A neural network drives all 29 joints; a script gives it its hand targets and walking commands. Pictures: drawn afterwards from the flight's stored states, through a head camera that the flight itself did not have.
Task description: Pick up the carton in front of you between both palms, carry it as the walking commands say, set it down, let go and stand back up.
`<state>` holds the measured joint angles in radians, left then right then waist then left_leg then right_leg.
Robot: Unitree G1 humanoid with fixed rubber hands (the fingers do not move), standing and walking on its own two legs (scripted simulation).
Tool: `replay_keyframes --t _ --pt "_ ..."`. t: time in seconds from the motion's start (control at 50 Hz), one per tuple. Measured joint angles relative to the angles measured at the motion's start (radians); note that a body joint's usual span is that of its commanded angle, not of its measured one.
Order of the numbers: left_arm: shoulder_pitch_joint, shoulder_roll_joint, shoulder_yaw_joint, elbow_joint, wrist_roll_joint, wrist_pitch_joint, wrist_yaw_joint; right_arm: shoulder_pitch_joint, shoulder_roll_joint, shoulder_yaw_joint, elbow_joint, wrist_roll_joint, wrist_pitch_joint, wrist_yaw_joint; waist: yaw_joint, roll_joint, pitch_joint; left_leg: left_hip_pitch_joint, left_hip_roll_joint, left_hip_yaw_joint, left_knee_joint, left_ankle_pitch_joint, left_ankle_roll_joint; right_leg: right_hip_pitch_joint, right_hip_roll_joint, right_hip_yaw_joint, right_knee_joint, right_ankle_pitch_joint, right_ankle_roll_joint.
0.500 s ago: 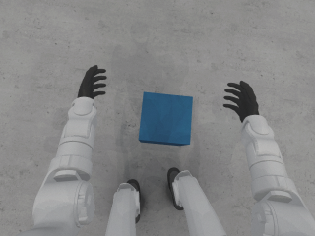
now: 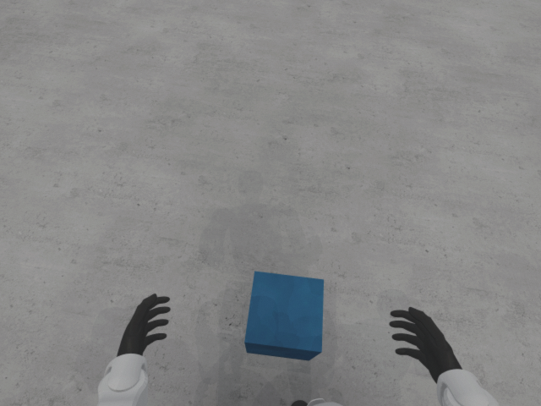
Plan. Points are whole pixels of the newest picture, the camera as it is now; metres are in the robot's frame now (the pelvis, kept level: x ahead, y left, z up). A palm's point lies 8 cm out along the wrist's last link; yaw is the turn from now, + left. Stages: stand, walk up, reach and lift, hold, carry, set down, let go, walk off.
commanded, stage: let go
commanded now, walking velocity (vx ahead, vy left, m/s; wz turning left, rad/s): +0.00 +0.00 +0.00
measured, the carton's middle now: (283, 318) +0.37 -0.07 -0.64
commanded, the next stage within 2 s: stand in 0.66 s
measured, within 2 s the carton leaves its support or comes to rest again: neither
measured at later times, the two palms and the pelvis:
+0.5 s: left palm out of the picture +0.16 +0.26 -0.05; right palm (433, 370) +0.17 -0.21 -0.05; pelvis +0.00 +0.02 +0.01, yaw -1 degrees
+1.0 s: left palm out of the picture +0.12 +0.30 -0.07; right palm (472, 384) +0.14 -0.28 -0.08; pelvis +0.01 +0.00 +0.01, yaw +1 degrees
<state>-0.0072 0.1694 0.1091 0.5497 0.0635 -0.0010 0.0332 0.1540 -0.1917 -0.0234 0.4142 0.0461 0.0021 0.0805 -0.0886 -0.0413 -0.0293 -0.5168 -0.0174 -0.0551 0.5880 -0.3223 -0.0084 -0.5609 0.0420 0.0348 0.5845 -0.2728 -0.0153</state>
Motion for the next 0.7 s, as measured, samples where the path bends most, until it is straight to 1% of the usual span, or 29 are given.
replay_keyframes --t 0.12,0.22,0.3,0.42,0.5,0.6,0.66,0.7 --pt "0.126 0.013 -0.027 -0.043 -0.016 0.009 -0.031 0.072 -0.013 0.006 0.001 -0.005 0.012 -0.003 0.036 0.012 0.036 0.195 -0.001 0.011 -0.097 0.021 0.013 0.197 -0.006 0.015 -0.106 0.026 0.011" --pt "0.201 0.029 -0.052 -0.078 -0.041 0.039 -0.063 0.076 -0.023 -0.009 0.019 -0.024 0.042 -0.004 0.072 0.039 0.059 0.314 -0.011 0.018 -0.142 0.03 0.026 0.315 -0.017 0.023 -0.15 0.034 0.021" --pt "0.238 0.042 -0.066 -0.101 -0.059 0.071 -0.085 0.067 -0.022 -0.017 0.024 -0.044 0.074 -0.006 0.088 0.055 0.077 0.38 -0.02 0.016 -0.157 0.032 0.034 0.382 -0.026 0.022 -0.162 0.032 0.027" --pt "0.241 0.047 -0.073 -0.118 -0.065 0.117 -0.101 0.053 -0.016 -0.026 0.024 -0.066 0.119 -0.003 0.092 0.056 0.11 0.439 -0.025 0.011 -0.155 0.029 0.037 0.441 -0.031 0.017 -0.156 0.025 0.029" --pt "0.237 0.042 -0.074 -0.097 -0.068 0.106 -0.078 0.045 -0.026 -0.017 -0.01 -0.077 0.184 -0.026 0.09 0.05 0.116 0.447 -0.021 0.018 -0.131 0.016 0.033 0.442 -0.026 0.023 -0.123 0.01 0.026" --pt "0.233 0.037 -0.081 -0.093 -0.067 0.113 -0.067 0.043 -0.035 -0.01 -0.033 -0.069 0.225 -0.046 0.089 0.046 0.122 0.455 -0.013 0.019 -0.112 0.006 0.025 0.446 -0.017 0.023 -0.1 -0.001 0.018" --pt "0.227 0.036 -0.081 -0.095 -0.066 0.12 -0.068 0.044 -0.034 -0.005 -0.042 -0.065 0.24 -0.053 0.089 0.045 0.129 0.458 -0.009 0.016 -0.11 0.006 0.02 0.449 -0.012 0.02 -0.095 -0.001 0.012" --pt "0.219 0.044 -0.083 -0.048 -0.041 0.097 -0.05 0.041 -0.047 -0.001 0.003 -0.066 0.191 -0.073 0.089 0.054 0.099 0.418 -0.003 0.012 -0.09 0.002 0.015 0.415 -0.007 0.014 -0.087 -0.001 0.01"
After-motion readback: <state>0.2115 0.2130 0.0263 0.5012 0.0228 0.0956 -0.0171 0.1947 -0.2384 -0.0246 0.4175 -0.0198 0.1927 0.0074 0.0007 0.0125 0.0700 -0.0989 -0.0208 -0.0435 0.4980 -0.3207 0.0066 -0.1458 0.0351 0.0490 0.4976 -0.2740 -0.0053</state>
